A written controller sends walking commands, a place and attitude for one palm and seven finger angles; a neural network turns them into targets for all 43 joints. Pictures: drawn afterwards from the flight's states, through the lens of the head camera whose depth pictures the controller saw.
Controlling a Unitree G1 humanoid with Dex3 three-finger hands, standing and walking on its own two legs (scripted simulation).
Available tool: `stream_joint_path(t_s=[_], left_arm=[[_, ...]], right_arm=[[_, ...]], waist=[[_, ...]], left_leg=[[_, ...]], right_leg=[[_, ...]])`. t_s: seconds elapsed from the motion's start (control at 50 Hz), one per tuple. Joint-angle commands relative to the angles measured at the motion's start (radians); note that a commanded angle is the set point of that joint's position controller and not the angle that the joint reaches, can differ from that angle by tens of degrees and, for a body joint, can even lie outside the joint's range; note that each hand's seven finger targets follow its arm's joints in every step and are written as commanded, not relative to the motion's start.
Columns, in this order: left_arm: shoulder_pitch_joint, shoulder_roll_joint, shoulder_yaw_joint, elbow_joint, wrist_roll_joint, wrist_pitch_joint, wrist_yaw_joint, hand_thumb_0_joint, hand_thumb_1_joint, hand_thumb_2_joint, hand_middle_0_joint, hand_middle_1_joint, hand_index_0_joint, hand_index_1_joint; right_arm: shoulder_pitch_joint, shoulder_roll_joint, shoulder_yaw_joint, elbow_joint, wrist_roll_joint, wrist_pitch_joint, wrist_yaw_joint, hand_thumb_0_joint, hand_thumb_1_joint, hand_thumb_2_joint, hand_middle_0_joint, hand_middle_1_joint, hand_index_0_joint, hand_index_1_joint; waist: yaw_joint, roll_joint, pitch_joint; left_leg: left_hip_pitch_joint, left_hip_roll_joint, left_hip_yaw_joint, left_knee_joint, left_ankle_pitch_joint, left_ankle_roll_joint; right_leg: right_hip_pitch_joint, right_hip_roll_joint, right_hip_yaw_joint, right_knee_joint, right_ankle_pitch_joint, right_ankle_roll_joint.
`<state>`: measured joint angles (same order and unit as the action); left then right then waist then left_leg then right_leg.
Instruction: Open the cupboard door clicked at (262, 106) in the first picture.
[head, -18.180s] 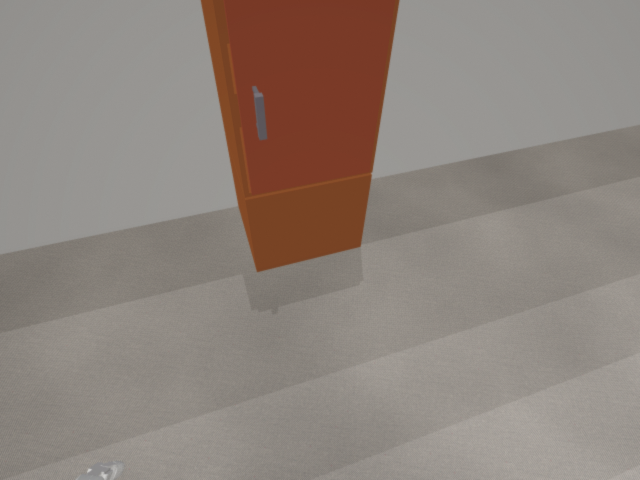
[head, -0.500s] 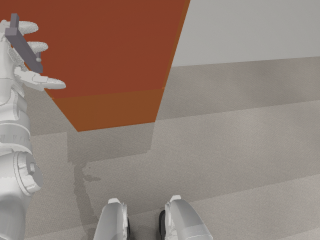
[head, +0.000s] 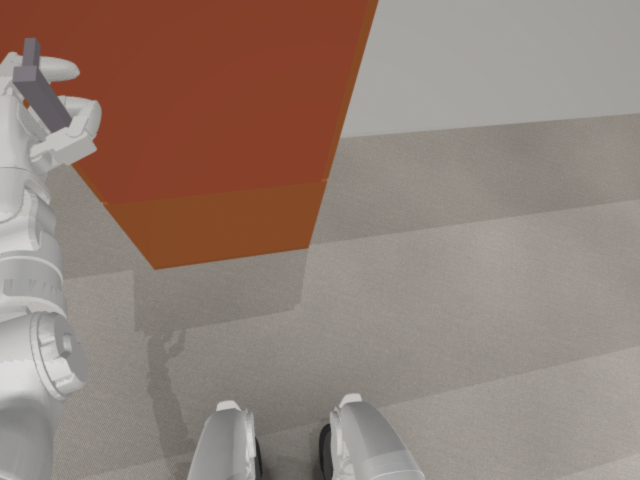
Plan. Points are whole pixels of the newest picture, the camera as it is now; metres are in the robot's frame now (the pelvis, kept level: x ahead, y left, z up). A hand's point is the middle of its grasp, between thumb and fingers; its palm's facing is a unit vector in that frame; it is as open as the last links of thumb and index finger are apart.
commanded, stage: close the thumb around the handle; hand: left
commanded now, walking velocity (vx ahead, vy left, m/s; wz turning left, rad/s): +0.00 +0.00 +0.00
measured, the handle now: (55, 101) +0.55 +0.27 +0.05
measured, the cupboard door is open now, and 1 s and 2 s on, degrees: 0 34 42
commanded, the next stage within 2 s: pull the door open along its arc in 0.16 s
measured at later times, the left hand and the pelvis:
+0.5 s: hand (80, 145) +0.49 +0.24 +0.05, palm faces +0.12 -0.99 -0.01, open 5.4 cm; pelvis +0.00 +0.00 +0.01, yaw +0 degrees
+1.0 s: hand (175, 276) +0.34 +0.13 +0.06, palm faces +0.45 -0.89 +0.02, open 5.9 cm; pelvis +0.01 -0.02 +0.02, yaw +2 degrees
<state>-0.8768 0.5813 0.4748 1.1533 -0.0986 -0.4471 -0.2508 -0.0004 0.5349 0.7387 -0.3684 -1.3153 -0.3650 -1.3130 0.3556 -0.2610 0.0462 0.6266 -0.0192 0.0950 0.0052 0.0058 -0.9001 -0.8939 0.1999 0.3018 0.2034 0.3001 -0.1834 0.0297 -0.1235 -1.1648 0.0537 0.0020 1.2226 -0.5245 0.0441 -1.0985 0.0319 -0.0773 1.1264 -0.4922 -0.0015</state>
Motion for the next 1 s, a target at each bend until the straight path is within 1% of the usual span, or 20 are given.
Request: stream_joint_path(t_s=[0.0, 0.04, 0.14, 0.22, 0.24, 0.26, 0.32, 0.42, 0.52, 0.62, 0.64, 0.66, 0.68, 0.7, 0.76, 0.8, 0.88, 0.9, 0.96, 0.98], left_arm=[[-0.423, 0.229, -0.006, -0.21, -0.015, -0.07, -0.005, 0.0, 0.9, 0.9, -0.4, -1.35, -0.4, -1.35], [-0.396, 0.261, 0.022, -0.21, -0.01, -0.072, 0.001, 0.0, 0.9, 0.9, -0.4, -1.35, -0.4, -1.35], [-0.414, 0.206, -0.019, -0.216, -0.015, -0.077, -0.002, 0.0, 0.9, 0.9, -0.4, -1.35, -0.4, -1.35], [-0.436, 0.204, -0.028, -0.2, -0.008, -0.078, 0.005, 0.0, 0.9, 0.9, -0.4, -1.35, -0.4, -1.35], [-0.449, 0.21, -0.022, -0.203, -0.009, -0.078, 0.007, 0.0, 0.9, 0.9, -0.4, -1.35, -0.4, -1.35], [-0.395, 0.292, 0.042, -0.19, 0.0, -0.078, 0.008, 0.0, 0.9, 0.9, -0.4, -1.35, -0.4, -1.35], [-0.326, 0.243, 0.016, -0.23, -0.013, -0.083, -0.009, 0.0, 0.9, 0.9, -0.4, -1.35, -0.4, -1.35], [-0.155, 0.199, 0.013, -0.31, -0.045, -0.077, -0.019, 0.0, 0.9, 0.9, -0.4, -1.35, -0.4, -1.35], [0.089, 0.089, -0.034, -0.444, -0.085, -0.064, -0.01, 0.0, 0.9, 0.9, -0.4, -1.35, -0.4, -1.35], [0.345, -0.067, -0.121, -0.647, -0.12, -0.066, 0.027, 0.0, 0.9, 0.9, -0.4, -1.35, -0.4, -1.35], [0.381, -0.113, -0.057, -0.704, -0.166, -0.066, 0.123, 0.0, 0.9, 0.9, -0.4, -1.35, -0.4, -1.35], [0.428, -0.2, -0.128, -0.723, -0.153, -0.062, 0.181, 0.0, 0.9, 0.9, -0.4, -1.35, -0.4, -1.35], [0.45, -0.229, -0.132, -0.778, -0.146, -0.065, 0.246, 0.0, 0.9, 0.9, -0.4, -1.35, -0.4, -1.35], [0.517, -0.239, -0.129, -0.812, -0.129, -0.069, 0.311, 0.0, 0.9, 0.9, -0.4, -1.35, -0.4, -1.35], [0.616, -0.324, -0.171, -0.885, -0.054, -0.072, 0.498, 0.0, 0.9, 0.9, -0.4, -1.35, -0.4, -1.35], [0.689, -0.339, -0.185, -0.93, 0.007, -0.073, 0.601, 0.0, 0.9, 0.9, -0.4, -1.35, -0.4, -1.35], [0.768, -0.432, -0.265, -0.99, 0.081, -0.062, 0.724, 0.0, 0.9, 0.9, -0.4, -1.35, -0.4, -1.35], [0.825, -0.426, -0.253, -1.007, 0.09, -0.058, 0.751, 0.0, 0.9, 0.9, -0.4, -1.35, -0.4, -1.35], [0.957, -0.476, -0.314, -1.059, 0.101, -0.046, 0.773, 0.0, 0.9, 0.9, -0.4, -1.35, -0.4, -1.35], [0.96, -0.49, -0.34, -1.089, 0.105, -0.047, 0.774, 0.0, 0.9, 0.9, -0.4, -1.35, -0.4, -1.35]], right_arm=[[0.185, -0.201, -0.066, -0.027, -0.004, -0.012, -0.014, 0.0, -0.9, -0.9, 0.2, 0.3, 0.2, 0.3], [0.187, -0.205, -0.069, -0.027, -0.006, -0.01, -0.015, 0.0, -0.9, -0.9, 0.2, 0.3, 0.2, 0.3], [0.183, -0.199, -0.07, -0.023, -0.007, -0.012, -0.012, 0.0, -0.9, -0.9, 0.2, 0.3, 0.2, 0.3], [0.18, -0.2, -0.068, -0.019, -0.008, -0.012, -0.013, 0.0, -0.9, -0.9, 0.2, 0.3, 0.2, 0.3], [0.185, -0.201, -0.07, -0.016, -0.009, -0.013, -0.013, 0.0, -0.9, -0.9, 0.2, 0.3, 0.2, 0.3], [0.189, -0.211, -0.071, -0.022, -0.009, -0.012, -0.016, 0.0, -0.9, -0.9, 0.2, 0.3, 0.2, 0.3], [0.177, -0.198, -0.069, -0.039, -0.005, -0.009, -0.011, 0.0, -0.9, -0.9, 0.2, 0.3, 0.2, 0.3], [0.155, -0.189, -0.077, -0.073, 0.008, -0.004, -0.005, 0.0, -0.9, -0.9, 0.2, 0.3, 0.2, 0.3], [0.116, -0.174, -0.09, -0.111, 0.026, -0.007, 0.004, 0.0, -0.9, -0.9, 0.2, 0.3, 0.2, 0.3], [0.068, -0.15, -0.102, -0.148, 0.036, -0.032, 0.018, 0.0, -0.9, -0.9, 0.2, 0.3, 0.2, 0.3], [0.043, -0.133, -0.104, -0.158, 0.033, -0.041, 0.018, 0.0, -0.9, -0.9, 0.2, 0.3, 0.2, 0.3], [0.027, -0.126, -0.102, -0.16, 0.03, -0.051, 0.024, 0.0, -0.9, -0.9, 0.2, 0.3, 0.2, 0.3], [0.018, -0.121, -0.105, -0.157, 0.024, -0.059, 0.028, 0.0, -0.9, -0.9, 0.2, 0.3, 0.2, 0.3], [0.009, -0.116, -0.105, -0.162, 0.013, -0.066, 0.033, 0.0, -0.9, -0.9, 0.2, 0.3, 0.2, 0.3], [-0.033, -0.096, -0.101, -0.173, -0.009, -0.066, 0.047, 0.0, -0.9, -0.9, 0.2, 0.3, 0.2, 0.3], [-0.063, -0.09, -0.1, -0.189, -0.022, -0.06, 0.052, 0.0, -0.9, -0.9, 0.2, 0.3, 0.2, 0.3], [-0.126, -0.061, -0.095, -0.207, -0.033, -0.054, 0.047, 0.0, -0.9, -0.9, 0.2, 0.3, 0.2, 0.3], [-0.132, -0.055, -0.094, -0.213, -0.037, -0.053, 0.043, 0.0, -0.9, -0.9, 0.2, 0.3, 0.2, 0.3], [-0.165, -0.031, -0.089, -0.216, -0.034, -0.055, 0.036, 0.0, -0.9, -0.9, 0.2, 0.3, 0.2, 0.3], [-0.178, -0.025, -0.085, -0.215, -0.034, -0.055, 0.033, 0.0, -0.9, -0.9, 0.2, 0.3, 0.2, 0.3]], waist=[[-0.012, 0.18, -0.496], [0.002, 0.184, -0.527], [-0.011, 0.187, -0.527], [-0.016, 0.201, -0.5], [-0.021, 0.182, -0.5], [0.009, 0.169, -0.525], [0.027, 0.2, -0.553], [0.064, 0.161, -0.567], [0.096, 0.092, -0.513], [0.127, 0.095, -0.474], [0.169, 0.076, -0.451], [0.152, 0.079, -0.421], [0.154, 0.056, -0.414], [0.176, 0.049, -0.415], [0.191, 0.019, -0.374], [0.204, -0.024, -0.373], [0.215, -0.05, -0.35], [0.232, -0.072, -0.364], [0.237, -0.093, -0.34], [0.232, -0.068, -0.328]], left_leg=[[0.515, -0.004, -0.106, -0.131, 0.474, -0.026], [0.533, -0.003, -0.106, -0.131, 0.487, -0.03], [0.55, -0.003, -0.109, -0.128, 0.498, -0.032], [0.542, -0.003, -0.111, -0.13, 0.479, -0.033], [0.537, -0.003, -0.113, -0.127, 0.473, -0.03], [0.515, -0.005, -0.108, -0.128, 0.468, -0.03], [0.557, -0.006, -0.101, -0.135, 0.533, -0.035], [0.548, -0.011, -0.079, -0.152, 0.554, -0.03], [0.526, -0.019, -0.051, -0.195, 0.529, -0.026], [0.561, -0.02, -0.039, -0.227, 0.584, -0.035], [0.527, -0.021, -0.031, -0.242, 0.57, -0.043], [0.522, -0.021, -0.031, -0.247, 0.547, -0.048], [0.517, -0.018, -0.03, -0.248, 0.544, -0.051], [0.505, -0.022, -0.026, -0.245, 0.545, -0.052], [0.461, -0.03, -0.018, -0.255, 0.495, -0.058], [0.433, -0.035, -0.02, -0.252, 0.455, -0.053], [0.407, -0.053, -0.005, -0.256, 0.359, -0.047], [0.405, -0.055, -0.008, -0.256, 0.362, -0.046], [0.403, -0.065, 0.006, -0.263, 0.345, -0.047], [0.405, -0.067, 0.006, -0.264, 0.339, -0.047]], right_leg=[[0.109, 0.03, 0.018, -0.101, 0.283, -0.022], [0.116, 0.029, 0.019, -0.102, 0.285, -0.023], [0.1, 0.03, 0.016, -0.104, 0.287, -0.021], [0.079, 0.028, 0.015, -0.102, 0.27, -0.023], [0.086, 0.03, 0.016, -0.104, 0.271, -0.022], [0.123, 0.029, 0.021, -0.1, 0.275, -0.024], [0.144, 0.028, 0.017, -0.097, 0.315, -0.025], [0.225, 0.031, 0.022, -0.11, 0.363, -0.021], [0.306, 0.031, 0.021, -0.141, 0.391, -0.018], [0.336, 0.027, 0.012, -0.153, 0.415, -0.018], [0.348, 0.024, 0.004, -0.155, 0.404, -0.015], [0.331, 0.023, 0.0, -0.154, 0.382, -0.014], [0.334, 0.021, -0.003, -0.149, 0.381, -0.013], [0.354, 0.021, 0.0, -0.141, 0.389, -0.016], [0.388, 0.009, 0.001, -0.126, 0.384, -0.022], [0.413, 0.005, 0.007, -0.117, 0.376, -0.027], [0.457, -0.008, 0.023, -0.139, 0.353, -0.026], [0.48, -0.006, 0.026, -0.142, 0.359, -0.028], [0.535, -0.013, 0.042, -0.173, 0.394, -0.023], [0.534, -0.016, 0.05, -0.179, 0.395, -0.024]])
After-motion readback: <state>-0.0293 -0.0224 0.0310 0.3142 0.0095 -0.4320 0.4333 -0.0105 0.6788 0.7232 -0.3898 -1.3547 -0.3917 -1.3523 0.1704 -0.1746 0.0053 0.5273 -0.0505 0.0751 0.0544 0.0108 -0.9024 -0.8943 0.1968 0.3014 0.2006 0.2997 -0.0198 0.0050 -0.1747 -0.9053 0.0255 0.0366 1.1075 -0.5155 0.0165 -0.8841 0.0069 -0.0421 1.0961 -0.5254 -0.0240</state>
